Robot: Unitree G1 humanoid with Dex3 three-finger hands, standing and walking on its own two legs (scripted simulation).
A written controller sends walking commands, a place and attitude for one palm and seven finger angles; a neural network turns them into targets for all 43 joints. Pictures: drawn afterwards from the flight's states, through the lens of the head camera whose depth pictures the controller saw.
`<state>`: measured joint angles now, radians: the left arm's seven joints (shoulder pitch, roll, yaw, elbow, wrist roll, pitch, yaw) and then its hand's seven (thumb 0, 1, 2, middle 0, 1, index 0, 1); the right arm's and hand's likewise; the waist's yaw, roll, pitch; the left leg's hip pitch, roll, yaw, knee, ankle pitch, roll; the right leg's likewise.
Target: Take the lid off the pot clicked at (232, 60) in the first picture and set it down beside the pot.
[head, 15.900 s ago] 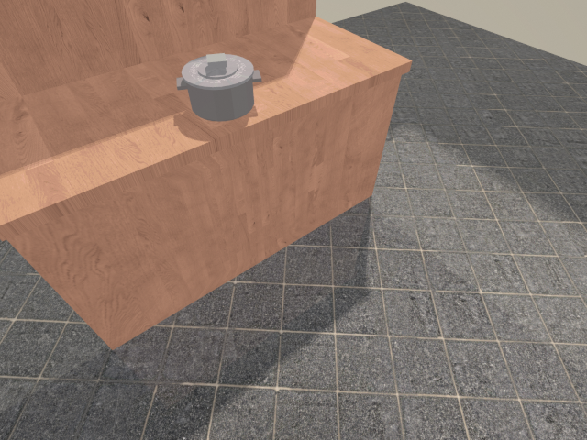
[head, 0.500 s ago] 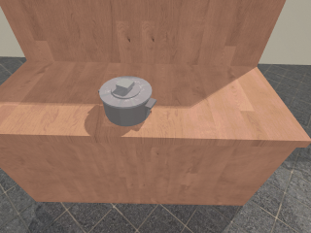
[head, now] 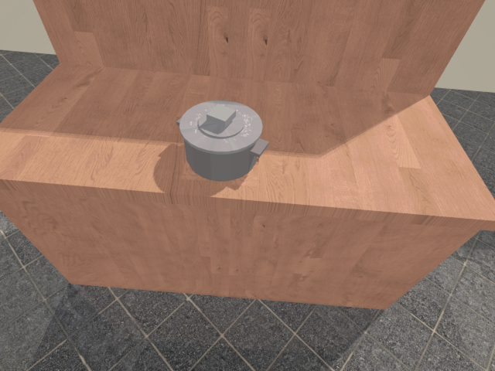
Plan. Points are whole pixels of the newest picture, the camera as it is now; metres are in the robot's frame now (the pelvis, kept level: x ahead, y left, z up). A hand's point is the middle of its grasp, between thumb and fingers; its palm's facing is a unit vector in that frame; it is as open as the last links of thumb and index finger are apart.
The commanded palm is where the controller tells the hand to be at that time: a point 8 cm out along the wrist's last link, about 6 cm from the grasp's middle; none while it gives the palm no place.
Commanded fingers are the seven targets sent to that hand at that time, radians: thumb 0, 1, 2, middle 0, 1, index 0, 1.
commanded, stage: come to a stop and stand still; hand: left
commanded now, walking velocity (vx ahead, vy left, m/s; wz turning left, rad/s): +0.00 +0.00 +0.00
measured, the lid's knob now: (221, 115) +0.63 +0.12 +0.06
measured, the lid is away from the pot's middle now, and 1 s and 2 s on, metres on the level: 0.00 0.00 0.00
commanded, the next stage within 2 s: look again from close up in 0.90 s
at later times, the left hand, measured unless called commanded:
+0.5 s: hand out of the picture +0.09 +0.21 -0.17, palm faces -0.02 -0.98 -0.19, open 7.3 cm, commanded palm none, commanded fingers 0.00 0.90 0.90 -0.20 -0.30 -0.20 -0.30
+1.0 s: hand out of the picture +0.06 +0.20 -0.18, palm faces +0.02 -0.99 -0.16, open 7.3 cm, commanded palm none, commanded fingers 0.00 0.90 0.90 -0.20 -0.30 -0.20 -0.30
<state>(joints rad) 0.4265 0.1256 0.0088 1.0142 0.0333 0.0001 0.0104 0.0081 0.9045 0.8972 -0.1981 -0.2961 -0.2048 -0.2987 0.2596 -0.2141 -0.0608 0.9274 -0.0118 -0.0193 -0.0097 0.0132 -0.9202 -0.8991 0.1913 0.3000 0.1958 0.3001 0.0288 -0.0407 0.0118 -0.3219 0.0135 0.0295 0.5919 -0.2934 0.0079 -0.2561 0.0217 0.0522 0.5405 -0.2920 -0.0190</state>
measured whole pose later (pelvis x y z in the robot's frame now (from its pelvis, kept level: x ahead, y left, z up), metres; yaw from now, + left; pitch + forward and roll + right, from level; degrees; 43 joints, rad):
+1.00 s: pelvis +0.07 +0.04 +0.01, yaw +0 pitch -1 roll +0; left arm 0.28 0.15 -0.01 1.10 0.01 0.00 0.04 0.00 0.91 0.90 -0.19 -0.30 -0.20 -0.30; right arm 0.26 -0.13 -0.01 1.13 -0.01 -0.02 -0.05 0.02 -0.93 -0.90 0.20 0.30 0.20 0.30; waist 0.01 -0.04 0.05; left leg -0.12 -0.04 0.05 0.42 -0.30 0.06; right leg -0.10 -0.03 0.00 0.42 -0.30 0.03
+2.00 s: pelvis +0.05 +0.03 +0.01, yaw -1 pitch -1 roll +0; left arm 0.34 0.13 -0.01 1.13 0.02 -0.01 0.03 0.00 0.91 0.90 -0.19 -0.30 -0.20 -0.30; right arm 0.33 -0.08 -0.01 1.15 -0.01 -0.02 -0.03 0.01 -0.91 -0.90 0.19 0.30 0.20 0.30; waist 0.00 -0.05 0.03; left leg -0.14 -0.04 0.06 0.44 -0.29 0.05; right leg -0.14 -0.02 0.01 0.46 -0.31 0.01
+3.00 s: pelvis +0.27 -0.05 -0.02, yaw -1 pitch -1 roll +0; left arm 0.12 0.16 0.02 0.93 0.02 -0.04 0.03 0.00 0.91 0.90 -0.19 -0.30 -0.20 -0.30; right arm 0.38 -0.14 -0.04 1.07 0.00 0.01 -0.04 0.01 -0.91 -0.90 0.20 0.30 0.20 0.30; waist -0.03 -0.02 0.11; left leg -0.22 0.03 -0.04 1.03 -0.57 0.00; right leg -0.45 -0.07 -0.06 0.73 -0.21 -0.01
